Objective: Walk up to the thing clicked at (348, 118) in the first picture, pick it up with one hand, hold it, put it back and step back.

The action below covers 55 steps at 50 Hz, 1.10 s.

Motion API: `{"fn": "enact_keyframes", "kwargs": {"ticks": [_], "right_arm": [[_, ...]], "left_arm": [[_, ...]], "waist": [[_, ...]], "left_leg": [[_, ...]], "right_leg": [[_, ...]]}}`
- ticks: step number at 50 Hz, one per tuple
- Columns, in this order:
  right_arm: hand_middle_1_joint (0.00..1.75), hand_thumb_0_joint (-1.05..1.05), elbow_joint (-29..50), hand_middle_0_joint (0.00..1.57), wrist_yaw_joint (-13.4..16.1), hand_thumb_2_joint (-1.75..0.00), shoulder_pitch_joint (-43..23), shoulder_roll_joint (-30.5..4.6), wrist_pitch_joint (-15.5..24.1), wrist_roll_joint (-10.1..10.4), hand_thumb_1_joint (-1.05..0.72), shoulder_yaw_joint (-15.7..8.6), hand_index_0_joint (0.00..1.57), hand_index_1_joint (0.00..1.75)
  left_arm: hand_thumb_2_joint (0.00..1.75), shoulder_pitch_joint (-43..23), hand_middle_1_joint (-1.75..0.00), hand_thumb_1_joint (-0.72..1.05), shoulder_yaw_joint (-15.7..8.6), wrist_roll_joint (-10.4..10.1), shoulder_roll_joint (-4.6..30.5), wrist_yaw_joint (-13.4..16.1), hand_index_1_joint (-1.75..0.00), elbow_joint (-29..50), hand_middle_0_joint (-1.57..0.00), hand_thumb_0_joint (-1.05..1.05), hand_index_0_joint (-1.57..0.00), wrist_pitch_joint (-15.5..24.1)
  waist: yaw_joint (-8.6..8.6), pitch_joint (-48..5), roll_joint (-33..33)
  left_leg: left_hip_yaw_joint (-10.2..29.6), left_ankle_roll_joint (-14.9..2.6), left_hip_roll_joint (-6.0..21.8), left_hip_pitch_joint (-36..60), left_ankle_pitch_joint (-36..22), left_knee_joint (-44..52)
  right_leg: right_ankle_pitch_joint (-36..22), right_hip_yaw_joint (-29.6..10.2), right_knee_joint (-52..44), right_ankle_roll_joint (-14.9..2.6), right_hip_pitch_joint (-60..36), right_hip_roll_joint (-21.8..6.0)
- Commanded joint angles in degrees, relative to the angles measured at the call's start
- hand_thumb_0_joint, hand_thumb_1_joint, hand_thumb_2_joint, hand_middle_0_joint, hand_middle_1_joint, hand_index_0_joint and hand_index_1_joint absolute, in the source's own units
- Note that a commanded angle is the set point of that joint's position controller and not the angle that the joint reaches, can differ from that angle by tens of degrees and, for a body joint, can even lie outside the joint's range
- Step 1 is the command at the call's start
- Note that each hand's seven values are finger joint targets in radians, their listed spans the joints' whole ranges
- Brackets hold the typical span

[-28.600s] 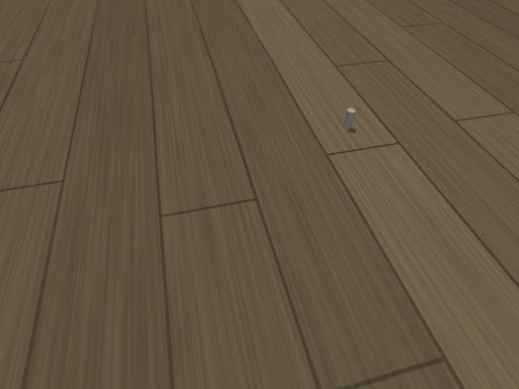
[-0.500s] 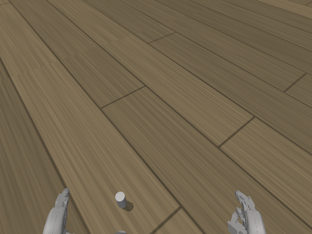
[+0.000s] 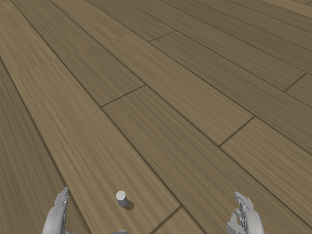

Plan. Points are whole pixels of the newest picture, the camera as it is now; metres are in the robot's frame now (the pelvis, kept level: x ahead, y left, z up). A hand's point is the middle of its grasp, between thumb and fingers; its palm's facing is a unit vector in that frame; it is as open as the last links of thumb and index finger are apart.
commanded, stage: home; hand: left
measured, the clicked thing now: (121, 199) +0.41 +0.17 -0.66
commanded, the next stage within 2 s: stand in 0.12 s
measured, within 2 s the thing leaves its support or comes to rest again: neither
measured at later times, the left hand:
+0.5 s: hand (82, 224) +0.17 +0.18 -0.06, palm faces +0.10 -0.96 -0.28, open 13.9 cm
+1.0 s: hand out of the picture +0.09 +0.25 -0.11, palm faces -0.01 -0.94 -0.35, open 7.5 cm
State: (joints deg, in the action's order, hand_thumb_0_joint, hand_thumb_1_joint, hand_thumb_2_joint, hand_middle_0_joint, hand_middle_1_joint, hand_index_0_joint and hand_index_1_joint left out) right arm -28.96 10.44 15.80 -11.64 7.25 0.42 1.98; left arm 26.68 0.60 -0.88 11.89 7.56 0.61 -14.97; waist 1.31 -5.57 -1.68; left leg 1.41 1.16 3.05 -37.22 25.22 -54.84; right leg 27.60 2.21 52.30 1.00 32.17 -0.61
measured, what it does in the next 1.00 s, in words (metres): stands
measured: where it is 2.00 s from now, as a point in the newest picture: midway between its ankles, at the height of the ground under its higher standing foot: outside the picture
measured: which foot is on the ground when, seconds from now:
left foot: down 0.00-1.00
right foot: down 0.00-1.00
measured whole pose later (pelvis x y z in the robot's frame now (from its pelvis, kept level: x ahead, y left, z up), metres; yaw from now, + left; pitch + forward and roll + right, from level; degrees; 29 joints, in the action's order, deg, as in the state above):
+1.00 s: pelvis +0.00 +0.01 +0.03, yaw +0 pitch -1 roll +0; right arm -52.6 0.7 11.3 -17.9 0.8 -2.9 -2.1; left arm 14.0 -1.2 2.1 19.0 1.5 -47.0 -0.2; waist -0.5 2.1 0.8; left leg -0.8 0.0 0.9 -19.7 18.5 -39.2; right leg 21.8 0.7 39.2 1.7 16.3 -2.7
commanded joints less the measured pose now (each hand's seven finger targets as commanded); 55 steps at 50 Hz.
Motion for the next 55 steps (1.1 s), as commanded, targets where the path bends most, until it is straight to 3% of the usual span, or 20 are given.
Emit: {"fn": "enact_keyframes", "kwargs": {"ticks": [1, 5, 7, 8, 11, 12, 14, 18, 22, 30, 31, 32, 33, 35, 38, 42, 50, 55], "right_arm": [[0.30, 0.00, 8.69, 0.20, 0.57, -0.90, -3.46, -6.65, 3.02, -0.07, -0.90, -3.26, 0.20, 0.30], [0.30, 0.00, 8.94, 0.20, 0.59, -0.90, -3.71, -6.63, 3.01, -0.11, -0.90, -3.14, 0.20, 0.30], [0.30, 0.00, 8.66, 0.20, 0.65, -0.90, -3.52, -6.95, 3.06, -0.17, -0.90, -3.43, 0.20, 0.30], [0.30, 0.00, 8.65, 0.20, 0.70, -0.90, -3.54, -7.42, 3.15, -0.18, -0.90, -3.70, 0.20, 0.30], [0.30, 0.00, 8.66, 0.20, 0.63, -0.90, -3.67, -6.85, 3.22, -0.16, -0.90, -3.42, 0.20, 0.30], [0.30, 0.00, 8.90, 0.20, 0.48, -0.90, -3.86, -6.29, 3.13, -0.15, -0.90, -2.93, 0.20, 0.30], [0.30, 0.00, 8.93, 0.20, 0.47, -0.90, -3.86, -6.96, 3.09, -0.12, -0.90, -3.45, 0.20, 0.30], [0.30, 0.00, 8.95, 0.20, 0.53, -0.90, -3.62, -6.92, 2.93, -0.15, -0.90, -3.55, 0.20, 0.30], [0.30, 0.00, 8.88, 0.20, 0.57, -0.90, -3.64, -6.98, 3.01, -0.18, -0.90, -3.49, 0.20, 0.30], [0.30, 0.00, 9.03, 0.20, 0.83, -0.90, -3.64, -6.90, 3.11, -0.11, -0.90, -3.48, 0.20, 0.30], [0.30, 0.00, -3.81, 0.20, -2.59, -0.90, -7.50, -14.68, -0.89, -6.24, -0.90, -5.41, 0.20, 0.30], [0.30, 0.00, -6.23, 0.20, -4.66, -0.90, -6.61, -13.90, -2.40, -6.95, -0.90, -5.97, 0.20, 0.30], [0.30, 0.00, -6.85, 0.20, -5.61, -0.90, -6.08, -13.64, -3.04, -6.63, -0.90, -5.98, 0.20, 0.30], [0.30, 0.00, -7.91, 0.20, -7.33, -0.90, -6.86, -13.14, -3.57, -4.85, -0.90, -5.72, 0.20, 0.30], [0.30, 0.00, -10.47, 0.20, -9.06, -0.90, -6.71, -13.91, -3.62, -3.17, -0.90, -6.30, 0.20, 0.30], [0.30, 0.00, -13.98, 0.20, -9.56, -0.90, -8.35, -14.04, -4.08, -3.45, -0.90, -6.56, 0.20, 0.30], [0.30, 0.00, -20.71, 0.20, -9.31, -0.90, -7.88, -15.73, -4.59, -2.91, -0.90, -6.24, 0.20, 0.30], [0.30, 0.00, -24.39, 0.20, -9.24, -0.90, -8.78, -16.31, -5.53, -2.30, -0.90, -5.83, 0.20, 0.30]], "left_arm": [[0.03, -0.40, -0.05, -0.59, -3.67, 0.66, 5.59, 0.57, -0.04, 10.86, -0.05, 0.00, -0.05, 3.11], [0.03, -0.24, -0.05, -0.59, -3.01, 0.70, 4.76, 0.56, -0.05, 9.13, -0.05, 0.00, -0.05, 2.87], [0.04, -2.56, -0.05, -0.58, -3.77, 0.77, 6.24, 0.68, -0.05, 11.97, -0.05, 0.00, -0.05, 3.14], [0.03, -3.15, -0.05, -0.59, -2.91, 0.78, 5.58, 0.65, -0.05, 11.65, -0.05, 0.00, -0.05, 3.17], [0.02, -0.33, -0.04, -0.60, -3.11, 0.71, 4.93, 0.70, -0.04, 9.40, -0.05, 0.00, -0.05, 2.90], [0.10, 1.34, -0.12, -0.52, -2.60, 0.67, 4.05, 0.56, -0.12, 7.70, -0.13, 0.00, -0.13, 2.69], [0.26, -1.87, -0.28, -0.36, -3.82, 0.65, 5.99, 0.68, -0.28, 11.20, -0.20, 0.00, -0.20, 3.00], [0.58, -0.23, -0.30, -0.04, -3.51, 0.60, 5.45, 0.65, -0.30, 10.97, -0.20, 0.00, -0.20, 2.90], [0.90, -1.00, -0.30, 0.28, -3.30, 0.63, 5.42, 0.66, -0.30, 11.04, -0.20, 0.00, -0.20, 2.96], [0.90, -1.16, -0.30, 0.90, -3.53, 0.54, 5.63, 0.74, -0.30, 11.64, -0.20, 0.00, -0.20, 2.90], [0.90, -11.17, -0.30, 0.90, -5.44, 6.36, 12.75, -1.90, -0.30, -8.46, -0.20, 0.00, -0.20, 9.59], [0.90, -9.16, -0.30, 0.90, -6.14, 6.78, 13.89, -3.35, -0.30, -15.40, -0.20, 0.00, -0.20, 12.14], [0.90, -9.81, -0.30, 0.90, -6.07, 6.78, 14.54, -4.02, -0.30, -17.61, -0.20, 0.00, -0.20, 13.67], [0.90, -10.54, -0.30, 0.90, -5.22, 5.25, 14.55, -5.12, -0.30, -21.28, -0.20, 0.00, -0.20, 15.51], [0.90, -12.85, -0.30, 0.90, -5.26, 3.64, 14.78, -5.79, -0.30, -27.15, -0.20, 0.00, -0.20, 16.35], [0.90, -14.90, -0.30, 0.90, -4.89, 3.51, 15.06, -5.71, -0.30, -34.59, -0.20, 0.00, -0.20, 17.02], [0.90, -15.11, -0.30, 0.90, -4.25, 2.69, 15.59, -5.43, -0.30, -45.68, -0.20, 0.00, -0.20, 17.14], [0.90, -16.33, -0.30, 0.90, -3.91, 2.68, 16.85, -5.37, -0.30, -51.55, -0.20, 0.00, -0.20, 16.80]], "waist": [[-0.45, -6.79, -1.14], [0.06, -6.06, -0.50], [-0.17, -6.43, -1.37], [0.33, -5.54, -1.72], [-0.18, -5.10, -0.14], [-0.39, -4.92, -0.15], [-0.38, -6.01, -0.94], [-0.33, -7.04, -0.34], [-0.27, -6.03, -0.45], [-0.25, -6.00, -0.34], [-2.18, 2.30, 5.63], [-2.00, -2.05, 7.67], [-1.30, -2.59, 7.27], [-1.53, -1.10, 3.74], [-2.13, -1.34, 2.78], [-2.31, -0.19, 0.40], [-2.41, 2.92, -0.42], [-1.78, 6.00, 1.57]], "left_leg": [[-1.02, -1.06, -1.80, 8.35, -12.18, 8.74], [-1.19, -1.21, -1.97, 7.73, -12.39, 8.27], [-1.17, -1.10, -1.84, 8.55, -11.79, 8.74], [-0.98, -0.95, -1.67, 8.79, -11.15, 9.16], [-0.80, -1.07, -1.72, 7.98, -11.25, 9.01], [-0.90, -1.18, -1.88, 7.34, -11.79, 8.73], [-1.08, -1.15, -1.96, 7.67, -11.28, 8.64], [-1.24, -1.20, -1.95, 8.36, -13.10, 8.12], [-1.53, -1.26, -2.09, 7.67, -11.09, 8.24], [-1.69, -1.32, -2.09, 7.76, -11.10, 7.95], [0.71, -3.28, -0.80, 8.47, -17.12, 9.40], [-0.56, -4.48, -0.63, 11.94, -17.45, 8.86], [-0.35, -4.99, -0.47, 13.14, -17.96, 9.52], [0.76, -5.45, -0.62, 14.61, -17.72, 12.42], [1.30, -4.80, -0.44, 17.64, -16.73, 15.26], [3.12, -4.96, 0.62, 19.13, -13.86, 19.73], [4.69, -4.44, 2.30, 23.25, -20.18, 26.81], [4.70, -3.49, 2.25, 24.35, -13.75, 31.40]], "right_leg": [[-12.76, 1.69, -8.29, -1.36, -0.75, 2.21], [-13.44, 1.63, -8.63, -1.11, -0.64, 2.02], [-12.71, 1.58, -8.50, -1.23, -0.53, 2.09], [-11.84, 1.70, -8.28, -1.35, 0.51, 2.22], [-11.75, 1.93, -8.53, -1.29, 0.02, 2.23], [-12.43, 1.83, -8.74, -1.26, -0.40, 2.10], [-12.07, 1.66, -8.69, -1.21, -0.41, 2.01], [-14.04, 1.50, -8.64, -1.17, -1.00, 1.96], [-12.37, 1.33, -8.88, -1.08, -0.29, 1.84], [-12.52, 1.13, -9.11, -1.04, -0.40, 1.70], [-15.20, -4.38, -12.75, -4.54, -7.74, -3.71], [-19.30, -7.17, -12.83, -5.94, -9.66, -5.15], [-20.33, -8.29, -12.68, -6.31, -10.11, -5.46], [-18.84, -7.33, -13.54, -5.76, -10.36, -4.93], [-17.88, -6.80, -14.41, -4.71, -11.02, -4.86], [-15.12, -5.48, -16.66, -3.78, -13.04, -4.26], [-19.74, -4.80, -21.75, -3.01, -17.97, -4.61], [-16.26, -5.41, -28.01, -2.72, -19.84, -5.43]]}}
